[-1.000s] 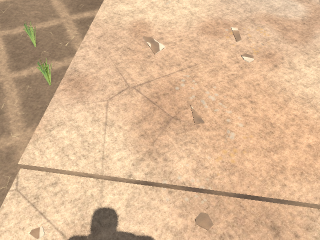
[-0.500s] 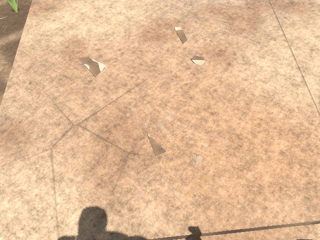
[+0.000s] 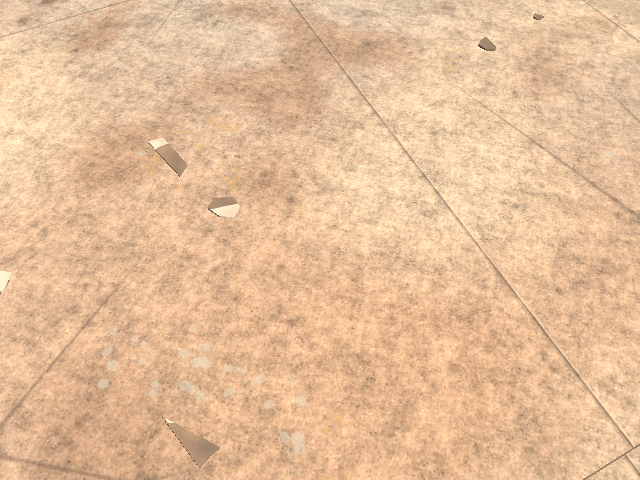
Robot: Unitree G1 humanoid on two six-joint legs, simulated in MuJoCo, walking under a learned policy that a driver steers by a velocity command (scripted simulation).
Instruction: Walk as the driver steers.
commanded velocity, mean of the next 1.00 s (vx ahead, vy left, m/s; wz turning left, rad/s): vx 0.50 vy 0.00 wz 0.38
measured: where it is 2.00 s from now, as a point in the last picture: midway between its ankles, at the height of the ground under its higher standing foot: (147, 281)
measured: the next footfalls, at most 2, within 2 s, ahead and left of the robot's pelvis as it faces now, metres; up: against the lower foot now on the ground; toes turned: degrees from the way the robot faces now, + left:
right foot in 0.18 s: +0.29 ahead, -0.17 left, +0.04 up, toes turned -3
left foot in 0.62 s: +0.34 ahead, +0.09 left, +0.04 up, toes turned +20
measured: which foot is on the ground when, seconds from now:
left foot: down 0.00-0.24, up 0.26-0.60, down 0.62-1.00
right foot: up 0.00-0.16, down 0.18-0.60, up 0.62-1.00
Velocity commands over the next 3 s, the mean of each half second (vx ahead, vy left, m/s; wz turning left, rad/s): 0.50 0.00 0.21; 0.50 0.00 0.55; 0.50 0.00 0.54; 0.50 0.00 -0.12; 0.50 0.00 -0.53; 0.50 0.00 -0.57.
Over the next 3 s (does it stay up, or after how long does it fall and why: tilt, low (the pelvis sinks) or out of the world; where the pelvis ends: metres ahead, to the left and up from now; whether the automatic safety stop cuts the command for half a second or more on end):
stays up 1.43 0.60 0.04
